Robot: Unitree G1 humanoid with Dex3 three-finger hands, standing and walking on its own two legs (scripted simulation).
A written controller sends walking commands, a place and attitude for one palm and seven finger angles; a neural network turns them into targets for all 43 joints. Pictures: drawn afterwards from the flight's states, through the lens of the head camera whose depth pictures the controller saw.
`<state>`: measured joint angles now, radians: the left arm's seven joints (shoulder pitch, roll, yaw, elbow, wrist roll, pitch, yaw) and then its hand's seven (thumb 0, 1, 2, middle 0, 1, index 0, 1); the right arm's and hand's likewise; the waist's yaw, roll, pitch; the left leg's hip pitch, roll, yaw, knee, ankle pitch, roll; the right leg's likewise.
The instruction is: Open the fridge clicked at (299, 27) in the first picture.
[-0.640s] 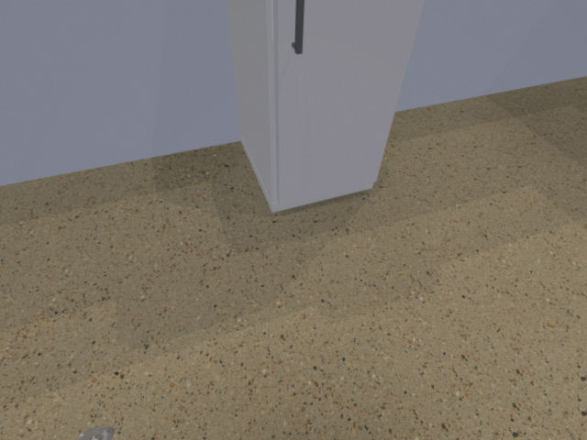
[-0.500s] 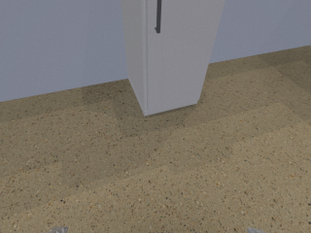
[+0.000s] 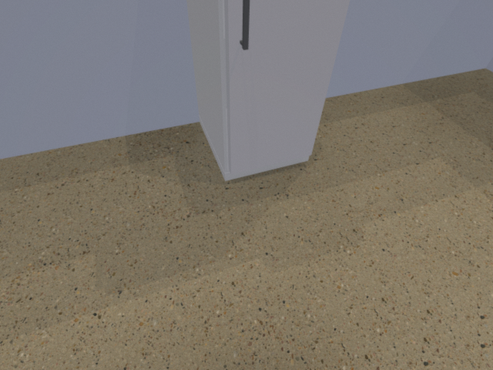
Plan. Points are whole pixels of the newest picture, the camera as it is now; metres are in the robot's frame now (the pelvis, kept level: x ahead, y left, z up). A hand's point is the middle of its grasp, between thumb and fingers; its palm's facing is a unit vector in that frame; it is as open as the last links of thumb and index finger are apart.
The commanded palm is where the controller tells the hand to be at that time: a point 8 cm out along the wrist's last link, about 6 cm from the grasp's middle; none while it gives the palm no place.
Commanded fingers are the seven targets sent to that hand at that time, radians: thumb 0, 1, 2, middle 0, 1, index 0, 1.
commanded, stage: stand and wait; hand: left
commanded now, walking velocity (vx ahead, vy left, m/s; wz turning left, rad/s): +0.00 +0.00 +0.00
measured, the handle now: out of the picture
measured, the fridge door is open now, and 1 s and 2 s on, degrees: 0 0 0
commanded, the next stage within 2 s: look at it before walking up in 0.18 s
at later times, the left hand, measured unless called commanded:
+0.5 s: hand out of the picture +0.07 +0.23 -0.16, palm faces -0.04 -0.95 -0.32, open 7.4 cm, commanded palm none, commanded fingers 0.00 0.90 0.90 -0.20 -0.30 -0.20 -0.30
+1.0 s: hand out of the picture +0.07 +0.24 -0.16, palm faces -0.05 -0.94 -0.33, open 7.4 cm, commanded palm none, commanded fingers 0.00 0.90 0.90 -0.20 -0.30 -0.20 -0.30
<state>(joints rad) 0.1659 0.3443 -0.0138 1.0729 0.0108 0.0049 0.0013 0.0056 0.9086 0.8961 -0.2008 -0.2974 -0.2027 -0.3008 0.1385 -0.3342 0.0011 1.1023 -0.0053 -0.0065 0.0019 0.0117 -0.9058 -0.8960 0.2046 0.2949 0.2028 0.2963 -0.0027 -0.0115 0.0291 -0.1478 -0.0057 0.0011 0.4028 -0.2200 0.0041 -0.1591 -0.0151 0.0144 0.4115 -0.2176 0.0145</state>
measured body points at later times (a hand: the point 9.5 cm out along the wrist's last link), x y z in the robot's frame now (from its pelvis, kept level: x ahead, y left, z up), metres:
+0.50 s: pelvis -0.01 -0.01 +0.00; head -0.01 +0.00 +0.45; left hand +0.07 +0.28 -0.13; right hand +0.06 -0.30 -0.13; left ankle +0.00 +0.12 -0.74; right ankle +0.00 -0.13 -0.74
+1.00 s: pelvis +0.00 -0.01 +0.00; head +0.00 +0.00 +0.45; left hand +0.07 +0.29 -0.13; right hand +0.07 -0.30 -0.13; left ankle +0.00 +0.12 -0.74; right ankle +0.00 -0.13 -0.74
